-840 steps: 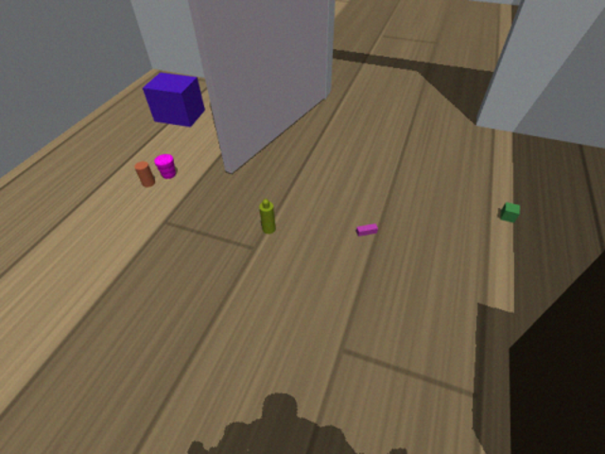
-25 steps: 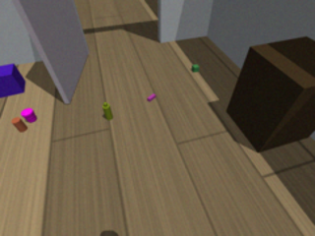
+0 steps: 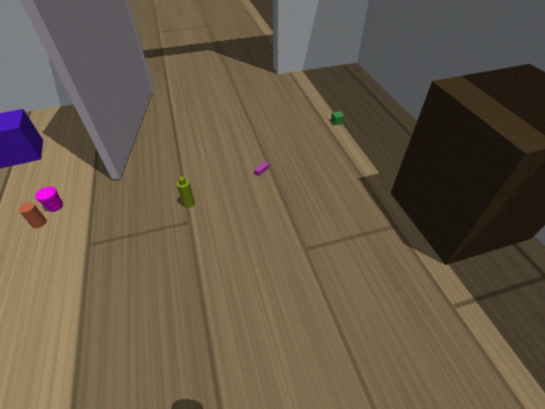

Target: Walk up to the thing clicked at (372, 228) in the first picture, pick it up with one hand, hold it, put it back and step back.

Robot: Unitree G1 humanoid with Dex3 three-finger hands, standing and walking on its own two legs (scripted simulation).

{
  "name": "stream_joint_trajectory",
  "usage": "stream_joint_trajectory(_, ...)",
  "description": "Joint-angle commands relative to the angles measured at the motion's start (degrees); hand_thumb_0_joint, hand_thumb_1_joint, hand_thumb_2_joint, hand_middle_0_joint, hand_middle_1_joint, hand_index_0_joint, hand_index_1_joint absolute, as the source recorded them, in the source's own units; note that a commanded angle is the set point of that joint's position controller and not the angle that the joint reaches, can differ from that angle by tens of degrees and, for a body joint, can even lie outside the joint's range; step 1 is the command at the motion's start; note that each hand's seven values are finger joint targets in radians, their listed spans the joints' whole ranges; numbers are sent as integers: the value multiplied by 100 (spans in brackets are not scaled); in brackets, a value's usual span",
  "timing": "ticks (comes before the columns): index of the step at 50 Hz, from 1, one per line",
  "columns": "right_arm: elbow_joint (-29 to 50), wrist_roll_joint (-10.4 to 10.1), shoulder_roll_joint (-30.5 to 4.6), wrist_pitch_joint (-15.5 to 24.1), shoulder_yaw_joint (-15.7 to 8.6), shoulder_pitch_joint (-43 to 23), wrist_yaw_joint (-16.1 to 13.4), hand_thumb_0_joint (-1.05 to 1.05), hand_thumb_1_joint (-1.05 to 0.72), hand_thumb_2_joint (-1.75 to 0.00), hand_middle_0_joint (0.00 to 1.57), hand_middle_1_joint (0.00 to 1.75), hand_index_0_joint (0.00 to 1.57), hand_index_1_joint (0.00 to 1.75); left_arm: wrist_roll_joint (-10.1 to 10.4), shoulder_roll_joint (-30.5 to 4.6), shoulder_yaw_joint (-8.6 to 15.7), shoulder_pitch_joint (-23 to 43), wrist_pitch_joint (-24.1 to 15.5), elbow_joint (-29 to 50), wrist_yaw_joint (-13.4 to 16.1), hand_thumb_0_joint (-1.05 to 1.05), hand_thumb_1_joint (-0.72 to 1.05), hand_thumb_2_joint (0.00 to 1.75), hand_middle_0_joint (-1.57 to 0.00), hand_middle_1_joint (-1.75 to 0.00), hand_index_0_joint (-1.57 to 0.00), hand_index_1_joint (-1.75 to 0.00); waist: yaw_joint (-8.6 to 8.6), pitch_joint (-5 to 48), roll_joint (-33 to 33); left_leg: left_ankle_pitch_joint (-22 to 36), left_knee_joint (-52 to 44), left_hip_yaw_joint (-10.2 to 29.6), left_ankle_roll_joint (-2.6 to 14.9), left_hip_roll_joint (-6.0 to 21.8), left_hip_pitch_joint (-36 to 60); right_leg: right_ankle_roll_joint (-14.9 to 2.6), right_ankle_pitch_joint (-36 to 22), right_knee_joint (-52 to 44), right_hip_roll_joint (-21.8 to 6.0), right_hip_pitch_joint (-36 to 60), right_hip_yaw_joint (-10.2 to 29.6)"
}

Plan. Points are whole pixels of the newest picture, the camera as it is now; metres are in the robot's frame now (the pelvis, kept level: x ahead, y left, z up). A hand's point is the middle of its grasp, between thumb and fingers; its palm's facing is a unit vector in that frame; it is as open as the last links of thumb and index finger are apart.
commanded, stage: stand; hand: left
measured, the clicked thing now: (261, 168) +1.44 +0.14 -0.77
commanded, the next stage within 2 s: walk up in 0.42 s
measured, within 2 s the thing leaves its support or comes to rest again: neither
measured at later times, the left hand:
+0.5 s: hand out of the picture +0.06 +0.26 -0.15, palm faces -0.04 -0.94 -0.34, open 7.4 cm
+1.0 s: hand out of the picture +0.16 +0.21 -0.14, palm faces +0.04 -0.91 -0.41, open 7.4 cm
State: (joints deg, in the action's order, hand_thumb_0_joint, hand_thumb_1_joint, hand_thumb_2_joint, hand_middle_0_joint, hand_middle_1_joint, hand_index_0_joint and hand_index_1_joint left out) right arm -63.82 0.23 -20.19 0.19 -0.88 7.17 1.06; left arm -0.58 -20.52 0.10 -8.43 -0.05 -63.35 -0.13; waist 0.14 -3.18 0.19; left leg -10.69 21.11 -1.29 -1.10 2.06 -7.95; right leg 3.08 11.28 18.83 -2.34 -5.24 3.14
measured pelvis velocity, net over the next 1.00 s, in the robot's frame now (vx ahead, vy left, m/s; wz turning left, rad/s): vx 0.16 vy -0.07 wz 0.00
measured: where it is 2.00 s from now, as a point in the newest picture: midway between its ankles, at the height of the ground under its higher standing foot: (301, 298)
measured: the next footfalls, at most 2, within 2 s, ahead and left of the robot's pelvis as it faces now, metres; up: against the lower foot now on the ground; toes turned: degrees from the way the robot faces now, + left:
right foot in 0.68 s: +0.12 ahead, -0.18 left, +0.00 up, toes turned -7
left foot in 1.14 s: +0.39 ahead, +0.08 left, +0.00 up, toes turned +5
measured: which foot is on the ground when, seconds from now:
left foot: down 0.00-0.70, up 0.72-1.00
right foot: down 0.00-0.46, up 0.48-0.66, down 0.68-1.00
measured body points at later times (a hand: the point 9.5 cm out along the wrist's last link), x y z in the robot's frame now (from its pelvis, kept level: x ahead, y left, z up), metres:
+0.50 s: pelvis +0.01 +0.00 +0.00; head +0.01 +0.00 +0.45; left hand +0.06 +0.31 -0.13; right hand +0.07 -0.31 -0.13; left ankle +0.01 +0.13 -0.74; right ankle -0.01 -0.15 -0.73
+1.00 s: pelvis +0.16 -0.07 -0.01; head +0.16 -0.09 +0.44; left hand +0.15 +0.26 -0.11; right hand +0.23 -0.40 -0.13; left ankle +0.26 +0.08 -0.70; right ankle +0.08 -0.17 -0.75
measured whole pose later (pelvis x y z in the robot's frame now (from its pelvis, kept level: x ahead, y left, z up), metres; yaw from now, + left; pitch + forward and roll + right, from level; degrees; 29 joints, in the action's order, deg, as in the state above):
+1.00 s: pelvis +0.16 -0.07 -0.01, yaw +0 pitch -2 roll -2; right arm -55.7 1.0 -24.6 0.3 -4.8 13.5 5.9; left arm -1.2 -22.1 4.2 -20.5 -4.4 -56.4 -2.1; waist -2.3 -2.4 -4.3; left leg -9.1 47.4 5.6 -1.0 2.2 -30.3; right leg -1.4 16.6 17.6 1.1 1.2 -7.0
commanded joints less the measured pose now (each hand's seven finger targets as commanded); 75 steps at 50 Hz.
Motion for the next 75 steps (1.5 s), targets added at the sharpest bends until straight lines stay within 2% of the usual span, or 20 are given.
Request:
stream_joint_trajectory(1,341,11,-1244,125,-238,-206,-114,0,-90,-90,20,30,20,30,-13,-1209,236,165,-143,338,70,0,90,90,-20,-30,-20,-30,17,395,-33,744,-342,465,252,550,217,-376,-852,-274,-478,-164,227)
stream_joint_trajectory(20,351,21,-1241,136,-241,-233,-109,0,-90,-90,20,30,20,30,-19,-1216,235,177,-145,345,60,0,90,90,-20,-30,-20,-30,9,408,-4,745,-346,480,251,540,251,-382,-749,-245,-477,-224,215)
stream_joint_trajectory(21,649,111,-1790,237,-598,241,33,0,-90,-90,20,30,20,30,-102,-1712,539,-13,-220,681,-112,0,90,90,-20,-30,-20,-30,78,1067,-141,-2440,-146,651,595,460,637,-595,2001,381,-108,-447,120)
stream_joint_trajectory(24,656,179,-2155,258,-859,493,108,0,-90,-90,20,30,20,30,-201,-1518,575,532,-149,918,-270,0,90,90,-20,-30,-20,-30,373,-186,-1171,-3959,-1531,2288,1362,1930,428,-373,1895,2828,88,-2773,-398)
stream_joint_trajectory(28,948,226,-1917,348,-827,265,127,0,-90,-90,20,30,20,30,-88,-1488,597,337,-270,984,-416,0,90,90,-20,-30,-20,-30,158,-269,-787,-2699,-1429,1718,1355,1703,181,-398,1659,2420,-268,-2426,-76)
stream_joint_trajectory(33,1389,278,-1622,194,-807,-817,181,0,-90,-90,20,30,20,30,-85,-1533,826,-1815,-293,374,-372,0,90,90,-20,-30,-20,-30,-984,427,-476,-2934,732,104,830,676,-1777,-365,242,834,82,1024,-809)
stream_joint_trajectory(34,1437,297,-1171,154,-666,-675,171,0,-90,-90,20,30,20,30,-115,-1921,976,-2600,-329,129,-266,0,90,90,-20,-30,-20,-30,-1319,547,1019,-3223,2642,-380,589,106,-2957,-319,1037,501,-94,2000,-178)
stream_joint_trajectory(35,1543,247,-820,116,-511,-554,188,0,-90,-90,20,30,20,30,-217,-2305,1077,-2725,-356,282,-173,0,90,90,-20,-30,-20,-30,-1383,211,1997,-2969,4242,173,368,-594,-3936,-405,3065,-547,-1196,1489,1856)
stream_joint_trajectory(37,1442,87,-1542,98,-689,-60,180,0,-90,-90,20,30,20,30,-176,-2501,961,-744,-421,1105,-135,0,90,90,-20,-30,-20,-30,-432,-494,751,-1556,4386,1109,276,-127,-3275,-1055,4880,-1925,-2277,-391,3548)
stream_joint_trajectory(40,1006,-7,-1675,153,-727,490,246,0,-90,-90,20,30,20,30,-80,-1983,799,-178,-579,1211,-128,0,90,90,-20,-30,-20,-30,75,-657,592,-532,4201,1209,198,133,-2694,-822,2946,-1535,-1326,-650,1563)
stream_joint_trajectory(43,926,7,-1514,140,-673,861,330,0,-90,-90,20,30,20,30,-23,-1712,749,-396,-652,1206,-113,0,90,90,-20,-30,-20,-30,67,-590,596,106,3642,1013,74,18,-2478,-842,1835,-1399,-1045,-544,510)
stream_joint_trajectory(48,1402,100,-1442,173,-621,84,426,0,-90,-90,20,30,20,30,-54,-1865,853,-736,-670,1286,-93,0,90,90,-20,-30,-20,-30,-191,-693,459,201,2292,878,1,229,-2857,-1170,1199,-1271,-1294,171,213)
stream_joint_trajectory(54,1757,176,-1257,250,-596,-514,436,0,-90,-90,20,30,20,30,-30,-1858,802,-1120,-585,1318,-108,0,90,90,-20,-30,-20,-30,-472,-307,449,179,1125,-144,294,207,-2037,-1214,-1547,-275,-1274,792,-456)
stream_joint_trajectory(57,1421,241,-1456,329,-747,964,329,0,-90,-90,20,30,20,30,38,-1753,695,-963,-524,1472,-68,0,90,90,-20,-30,-20,-30,304,431,-210,199,610,-366,671,-181,50,-1039,-2743,1977,-882,206,-874)
stream_joint_trajectory(58,1244,317,-1858,371,-919,1899,258,0,-90,-90,20,30,20,30,78,-1384,571,-1308,-482,1515,-62,0,90,90,-20,-30,-20,-30,636,1087,-1027,-504,604,485,1033,320,1652,-785,-1792,3632,-476,-1085,-1045)
stream_joint_trajectory(59,1374,276,-2398,405,-1084,2220,183,0,-90,-90,20,30,20,30,197,-1077,553,-1506,-470,1618,-86,0,90,90,-20,-30,-20,-30,725,1570,-2110,-754,150,3535,1675,1885,2936,-438,1069,5121,767,-2935,-798)
stream_joint_trajectory(60,1404,42,-2350,409,-1088,2142,161,0,-90,-90,20,30,20,30,167,-1627,629,-1186,-449,1572,-11,0,90,90,-20,-30,-20,-30,747,1699,-1424,-293,-221,4310,2095,2192,3047,-648,2068,5466,617,-3218,62)
stream_joint_trajectory(64,1721,-60,-1633,440,-722,1083,18,0,-90,-90,20,30,20,30,250,-1364,485,-1048,-480,1520,-112,0,90,90,-20,-30,-20,-30,162,430,-501,2384,-136,1064,1263,1403,675,-618,916,4905,-4,-2454,473)
stream_joint_trajectory(70,2005,3,-1685,588,-671,741,53,0,-90,-90,20,30,20,30,96,-1204,488,-656,-392,1767,-344,0,90,90,-20,-30,-20,-30,20,-455,-799,1844,-597,270,1501,1408,-219,-318,412,2716,-345,-2399,-154)
stream_joint_trajectory(75,2061,-1,-1705,532,-674,733,103,0,-90,-90,20,30,20,30,18,-1217,614,-690,-457,1638,-413,0,90,90,-20,-30,-20,-30,-49,44,-826,599,32,56,1164,1102,-455,-472,-756,1593,-95,-1027,-628)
